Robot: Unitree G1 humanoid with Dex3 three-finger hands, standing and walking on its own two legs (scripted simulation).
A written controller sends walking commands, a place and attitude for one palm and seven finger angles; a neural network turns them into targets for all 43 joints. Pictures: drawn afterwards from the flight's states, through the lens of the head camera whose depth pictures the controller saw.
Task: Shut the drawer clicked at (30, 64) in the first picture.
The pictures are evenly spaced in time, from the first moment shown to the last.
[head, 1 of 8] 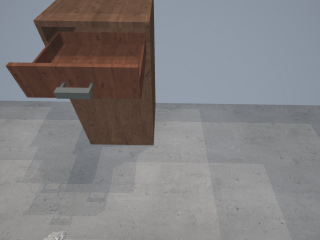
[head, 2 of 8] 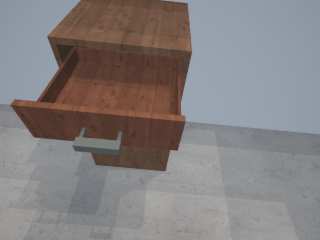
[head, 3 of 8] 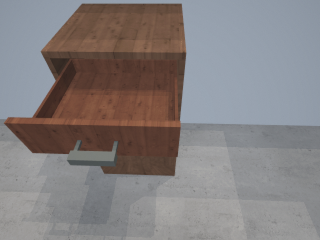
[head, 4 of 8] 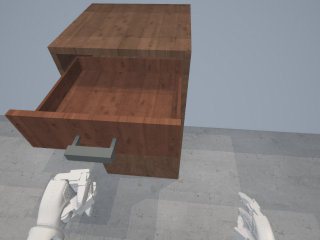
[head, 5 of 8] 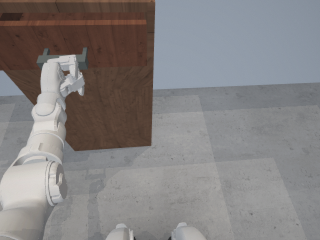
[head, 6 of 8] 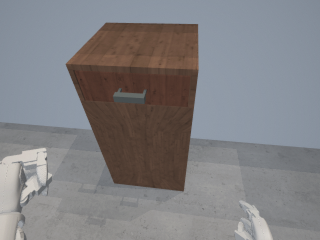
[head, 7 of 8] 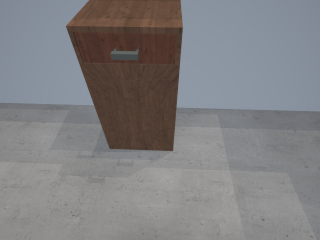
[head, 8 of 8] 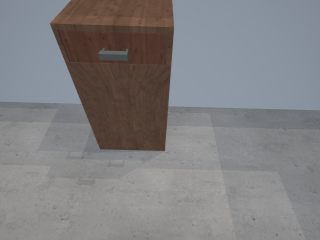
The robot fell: no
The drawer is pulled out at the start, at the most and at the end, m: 0.29 0.29 0.00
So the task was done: yes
